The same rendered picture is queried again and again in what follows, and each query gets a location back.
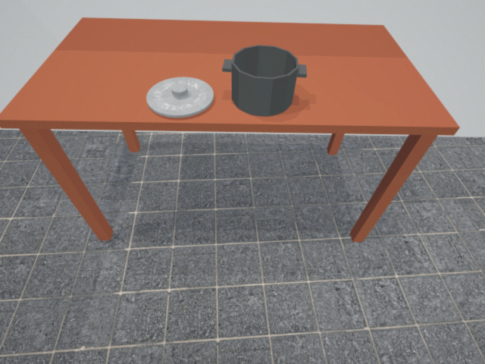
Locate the knob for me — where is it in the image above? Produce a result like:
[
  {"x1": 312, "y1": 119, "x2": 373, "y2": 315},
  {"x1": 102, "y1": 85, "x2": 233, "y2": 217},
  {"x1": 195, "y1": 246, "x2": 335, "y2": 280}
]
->
[{"x1": 171, "y1": 83, "x2": 188, "y2": 96}]

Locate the table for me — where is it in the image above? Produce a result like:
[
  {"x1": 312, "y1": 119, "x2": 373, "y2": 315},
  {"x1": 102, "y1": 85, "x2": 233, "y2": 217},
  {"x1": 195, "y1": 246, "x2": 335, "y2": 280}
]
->
[{"x1": 0, "y1": 17, "x2": 460, "y2": 242}]

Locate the lid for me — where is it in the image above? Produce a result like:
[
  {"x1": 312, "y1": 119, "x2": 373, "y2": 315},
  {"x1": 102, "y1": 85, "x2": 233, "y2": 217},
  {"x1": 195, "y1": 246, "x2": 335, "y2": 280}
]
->
[{"x1": 146, "y1": 77, "x2": 214, "y2": 118}]

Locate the pot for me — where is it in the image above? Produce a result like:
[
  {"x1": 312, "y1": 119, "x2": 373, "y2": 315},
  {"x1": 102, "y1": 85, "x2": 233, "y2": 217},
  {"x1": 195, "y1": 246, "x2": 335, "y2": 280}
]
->
[{"x1": 222, "y1": 45, "x2": 307, "y2": 116}]

